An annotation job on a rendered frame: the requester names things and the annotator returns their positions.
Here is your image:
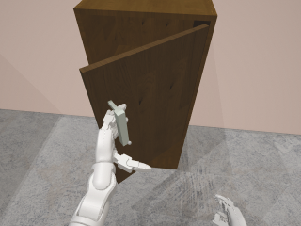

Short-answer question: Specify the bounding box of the robot left hand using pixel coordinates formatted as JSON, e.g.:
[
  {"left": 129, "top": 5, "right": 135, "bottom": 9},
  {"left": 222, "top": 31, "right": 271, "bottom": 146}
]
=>
[{"left": 95, "top": 104, "right": 152, "bottom": 173}]

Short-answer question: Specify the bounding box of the cupboard door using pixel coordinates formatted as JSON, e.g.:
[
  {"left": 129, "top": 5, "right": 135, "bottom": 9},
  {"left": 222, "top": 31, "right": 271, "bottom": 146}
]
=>
[{"left": 79, "top": 24, "right": 209, "bottom": 184}]

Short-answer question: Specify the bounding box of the handle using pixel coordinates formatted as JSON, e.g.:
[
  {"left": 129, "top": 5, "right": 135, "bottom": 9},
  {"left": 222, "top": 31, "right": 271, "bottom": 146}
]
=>
[{"left": 108, "top": 100, "right": 129, "bottom": 147}]

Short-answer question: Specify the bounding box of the robot right hand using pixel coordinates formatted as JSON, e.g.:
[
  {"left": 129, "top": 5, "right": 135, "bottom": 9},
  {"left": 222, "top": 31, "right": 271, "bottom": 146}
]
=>
[{"left": 212, "top": 194, "right": 247, "bottom": 226}]

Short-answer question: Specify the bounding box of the left robot forearm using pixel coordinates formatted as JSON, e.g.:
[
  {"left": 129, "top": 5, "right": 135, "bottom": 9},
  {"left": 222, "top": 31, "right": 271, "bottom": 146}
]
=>
[{"left": 68, "top": 161, "right": 118, "bottom": 226}]

